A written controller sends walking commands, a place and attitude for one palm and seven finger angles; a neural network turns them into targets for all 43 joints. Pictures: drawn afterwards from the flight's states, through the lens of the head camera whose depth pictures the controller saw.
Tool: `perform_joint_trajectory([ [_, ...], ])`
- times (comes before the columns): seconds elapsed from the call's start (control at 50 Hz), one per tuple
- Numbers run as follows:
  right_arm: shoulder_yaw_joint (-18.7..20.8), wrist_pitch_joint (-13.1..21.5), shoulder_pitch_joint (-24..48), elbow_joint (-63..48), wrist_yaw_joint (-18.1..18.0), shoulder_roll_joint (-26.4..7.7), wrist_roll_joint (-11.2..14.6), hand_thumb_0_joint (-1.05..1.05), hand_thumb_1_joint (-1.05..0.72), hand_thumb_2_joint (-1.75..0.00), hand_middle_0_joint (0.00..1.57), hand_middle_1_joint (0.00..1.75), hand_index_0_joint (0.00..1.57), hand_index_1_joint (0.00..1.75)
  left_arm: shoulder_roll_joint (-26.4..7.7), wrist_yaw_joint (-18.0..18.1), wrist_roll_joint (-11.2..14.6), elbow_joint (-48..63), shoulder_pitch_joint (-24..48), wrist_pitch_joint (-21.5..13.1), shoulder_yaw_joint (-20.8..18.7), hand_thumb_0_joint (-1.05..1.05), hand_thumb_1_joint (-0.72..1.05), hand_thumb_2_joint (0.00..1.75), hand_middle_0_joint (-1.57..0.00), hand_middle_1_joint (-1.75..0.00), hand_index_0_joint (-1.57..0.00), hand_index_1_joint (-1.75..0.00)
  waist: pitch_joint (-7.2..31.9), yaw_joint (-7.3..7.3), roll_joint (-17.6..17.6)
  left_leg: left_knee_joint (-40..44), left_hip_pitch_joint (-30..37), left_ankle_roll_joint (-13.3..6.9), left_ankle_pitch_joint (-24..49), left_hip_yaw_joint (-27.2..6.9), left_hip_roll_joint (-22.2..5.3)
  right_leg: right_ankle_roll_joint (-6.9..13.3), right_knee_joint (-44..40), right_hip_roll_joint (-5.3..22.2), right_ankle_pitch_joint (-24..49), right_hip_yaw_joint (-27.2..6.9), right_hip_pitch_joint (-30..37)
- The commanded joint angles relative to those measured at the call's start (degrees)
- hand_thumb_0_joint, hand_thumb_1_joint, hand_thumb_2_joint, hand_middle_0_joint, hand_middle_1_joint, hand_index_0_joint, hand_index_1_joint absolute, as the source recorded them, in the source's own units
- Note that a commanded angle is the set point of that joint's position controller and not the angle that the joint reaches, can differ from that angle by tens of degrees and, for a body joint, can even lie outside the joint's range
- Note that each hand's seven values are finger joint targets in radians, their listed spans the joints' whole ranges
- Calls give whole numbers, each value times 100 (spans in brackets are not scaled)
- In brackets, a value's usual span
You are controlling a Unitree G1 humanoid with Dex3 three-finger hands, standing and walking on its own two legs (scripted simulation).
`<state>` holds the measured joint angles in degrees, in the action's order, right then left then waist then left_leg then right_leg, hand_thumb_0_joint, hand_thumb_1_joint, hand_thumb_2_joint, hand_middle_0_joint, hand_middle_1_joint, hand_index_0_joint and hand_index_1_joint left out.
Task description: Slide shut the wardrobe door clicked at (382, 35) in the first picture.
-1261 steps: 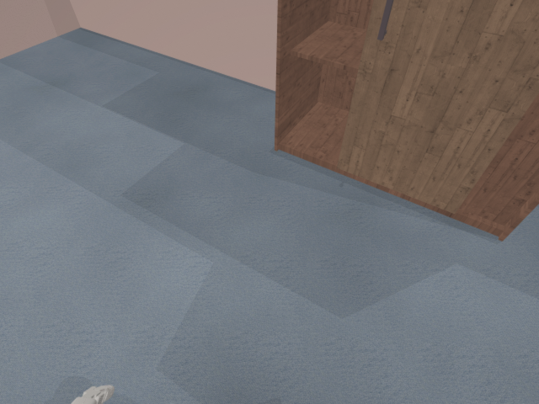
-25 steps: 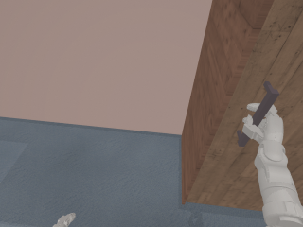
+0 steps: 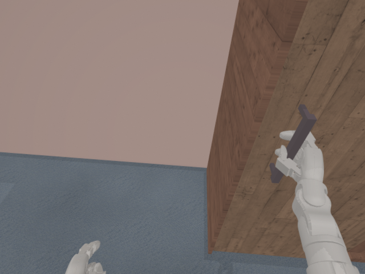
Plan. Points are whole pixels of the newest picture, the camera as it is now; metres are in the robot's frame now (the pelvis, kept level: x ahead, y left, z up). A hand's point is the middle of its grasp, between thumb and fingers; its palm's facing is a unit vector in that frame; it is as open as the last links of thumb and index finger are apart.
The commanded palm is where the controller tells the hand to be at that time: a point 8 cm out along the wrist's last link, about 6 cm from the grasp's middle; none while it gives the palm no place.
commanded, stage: stop walking and hold the door there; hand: right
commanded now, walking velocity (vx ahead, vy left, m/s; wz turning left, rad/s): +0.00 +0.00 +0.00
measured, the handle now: (287, 147) +0.39 -0.24 +0.10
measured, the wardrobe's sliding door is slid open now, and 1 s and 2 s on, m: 0.00 0.00 0.00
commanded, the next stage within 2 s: none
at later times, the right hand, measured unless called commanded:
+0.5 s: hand (279, 160) +0.35 -0.21 +0.10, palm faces +0.36 +0.92 -0.17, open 5.7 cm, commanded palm +0.31 -0.23 +0.10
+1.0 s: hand (283, 162) +0.34 -0.22 +0.10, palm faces +0.19 +0.96 -0.18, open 5.6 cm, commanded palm +0.31 -0.24 +0.10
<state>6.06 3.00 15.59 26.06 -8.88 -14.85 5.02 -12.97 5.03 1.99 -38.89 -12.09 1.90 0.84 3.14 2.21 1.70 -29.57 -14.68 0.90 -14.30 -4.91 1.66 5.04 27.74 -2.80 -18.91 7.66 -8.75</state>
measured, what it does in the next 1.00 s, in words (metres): lifts its left foot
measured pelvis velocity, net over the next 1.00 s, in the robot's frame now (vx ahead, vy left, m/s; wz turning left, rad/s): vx -0.05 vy -0.05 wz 0.03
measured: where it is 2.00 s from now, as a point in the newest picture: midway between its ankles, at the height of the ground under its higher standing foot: outside the picture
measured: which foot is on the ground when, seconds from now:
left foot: down 0.00-0.90, up 0.92-1.00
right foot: down 0.00-1.00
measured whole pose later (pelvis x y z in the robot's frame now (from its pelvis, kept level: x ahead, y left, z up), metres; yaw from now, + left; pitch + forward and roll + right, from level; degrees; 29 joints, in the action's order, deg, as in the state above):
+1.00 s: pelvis -0.05 -0.05 -0.01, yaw +2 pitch -1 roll +0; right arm 2.9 1.0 23.7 24.3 -9.1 -14.2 4.1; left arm -14.1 4.9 2.8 -36.1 -6.8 7.0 -0.4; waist -3.3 2.1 0.6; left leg -48.4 -23.8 1.4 -24.3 -1.5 -3.4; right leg 5.8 31.6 -2.0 -16.8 9.2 -14.9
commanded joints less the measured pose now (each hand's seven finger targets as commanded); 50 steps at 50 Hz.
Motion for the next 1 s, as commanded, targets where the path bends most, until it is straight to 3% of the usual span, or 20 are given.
perform_joint_trajectory([
  [0.0,-404,401,1888,-1722,218,-315,-142,0,-90,-90,45,140,45,140,-734,49,-13,846,590,-198,-246,0,90,90,-20,-30,-20,-30,1097,-223,227,51,-219,-224,1103,-102,-450,-531,-358,1500,3702,-853,1088],
  [0.14,-256,359,1528,-2179,187,-473,-151,0,-90,-90,45,140,45,140,-727,62,6,930,607,-175,-262,0,90,90,-20,-30,-20,-30,1345,-227,113,90,114,-286,1953,-265,-548,-529,-145,1426,3940,-789,1148],
  [0.36,127,293,1091,-2162,126,-836,-152,0,-90,-90,45,140,45,140,-781,138,14,914,673,-144,-273,0,90,90,-20,-30,-20,-30,1326,-240,4,326,375,-292,2752,-391,-659,-464,-82,1261,3111,-728,869],
  [0.38,18,301,1140,-2235,138,-731,-155,0,-90,-90,45,140,45,140,-760,135,18,927,664,-139,-262,0,90,90,-20,-30,-20,-30,1348,-233,51,297,440,-303,2865,-398,-676,-466,-95,1257,3141,-737,850],
  [0.54,109,323,1188,-2046,135,-819,-157,0,-90,-90,45,140,45,140,-775,167,16,925,698,-137,-249,0,90,90,-20,-30,-20,-30,1192,-211,107,407,353,-255,2309,-291,-578,-433,-320,1259,2691,-771,713],
  [0.6,151,275,1236,-1979,126,-965,-194,0,-90,-90,45,140,45,140,-846,183,48,980,753,-21,-291,0,90,90,-20,-30,-20,-30,1188,-199,211,451,555,-351,3278,-638,-895,-462,-20,1108,2673,-730,463],
  [0.64,227,216,1269,-1892,109,-1109,-221,0,-90,-90,45,140,45,140,-888,180,63,1019,724,116,-327,0,90,90,-20,-30,-20,-30,1288,-210,12,391,681,-454,4046,-927,-1226,-530,306,993,2534,-701,288],
  [0.68,250,156,1317,-1678,113,-1170,-250,0,-90,-90,45,140,45,140,-907,173,66,1031,733,258,-355,0,90,90,-20,-30,-20,-30,1347,-204,-411,453,890,-575,4560,-1238,-1601,-592,636,746,1568,-694,-91],
  [0.72,377,132,1535,-1465,125,-1327,-266,0,-90,-90,45,140,45,140,-889,159,83,1070,837,342,-342,0,90,90,-20,-30,-20,-30,1286,-113,-864,578,1250,-841,4742,-1613,-2069,-617,948,499,-206,-880,-877],
  [0.76,172,69,1824,-1478,168,-1162,-272,0,-90,-90,45,140,45,140,-833,137,93,1068,914,348,-318,0,90,90,-20,-30,-20,-30,1326,-100,-987,509,1382,-914,4519,-1546,-2267,-585,1019,504,-624,-1074,-1113],
  [0.78,215,27,2028,-1526,163,-1241,-292,0,-90,-90,45,140,45,140,-820,117,100,1035,895,358,-304,0,90,90,-20,-30,-20,-30,1373,-121,-910,378,1259,-879,4402,-1397,-2261,-580,742,572,-480,-1103,-905],
  [0.8,-33,3,2217,-1622,189,-1022,-299,0,-90,-90,45,140,45,140,-759,106,99,998,941,376,-276,0,90,90,-20,-30,-20,-30,1413,-178,-690,232,922,-743,4079,-1108,-2115,-585,372,567,-42,-966,-464],
  [0.82,-88,8,2372,-1692,192,-985,-286,0,-90,-90,45,140,45,140,-745,99,91,961,954,387,-270,0,90,90,-20,-30,-20,-30,1510,-209,-477,49,601,-546,3434,-758,-1858,-584,-91,617,771,-776,54],
  [0.84,-167,44,2486,-1758,210,-888,-269,0,-90,-90,45,140,45,140,-776,108,90,991,1023,392,-319,0,90,90,-20,-30,-20,-30,1462,-179,-175,-104,149,-288,2595,-335,-1363,-488,-215,826,1681,-698,464],
  [0.86,-354,70,2429,-1609,229,-660,-228,0,-90,-90,45,140,45,140,-794,107,91,1049,1036,426,-368,0,90,90,-20,-30,-20,-30,1289,-147,-57,-133,-355,-25,1132,77,-900,-281,-250,1185,1667,-762,668],
  [0.88,-417,121,2566,-1517,217,-479,-206,0,-90,-90,45,140,45,140,-771,68,111,1050,972,415,-311,0,90,90,-20,-30,-20,-30,1275,-179,335,-659,-603,60,-226,459,-603,-52,-558,1506,1490,-1075,646],
  [0.9,-718,171,2776,-1561,224,-124,-217,0,-90,-90,45,140,45,140,-710,38,115,1131,1052,387,-249,0,90,90,-20,-30,-20,-30,1234,-223,722,-1723,-732,69,-1056,667,-363,183,-861,1741,1349,-1458,356],
  [0.92,-875,226,2983,-1646,222,59,-216,0,-90,-90,45,140,45,140,-635,9,91,1146,1112,318,-203,0,90,90,-20,-30,-20,-30,1096,-226,853,-2530,-1043,20,-1425,674,-328,416,-903,1888,1851,-1571,411],
  [0.94,-973,271,3085,-1707,230,200,-186,0,-90,-90,45,140,45,140,-599,-13,59,1066,964,232,-203,0,90,90,-20,-30,-20,-30,1101,-260,612,-2866,-1369,4,-1517,634,-360,517,-804,1961,2593,-1589,824],
  [0.98,-638,256,2960,-1360,189,-159,-191,0,-90,-90,45,140,45,140,-750,-19,15,827,705,117,-273,0,90,90,-20,-30,-20,-30,1066,-247,-77,-2950,-1591,61,-1325,538,-465,562,-678,2059,3283,-1545,1202],
])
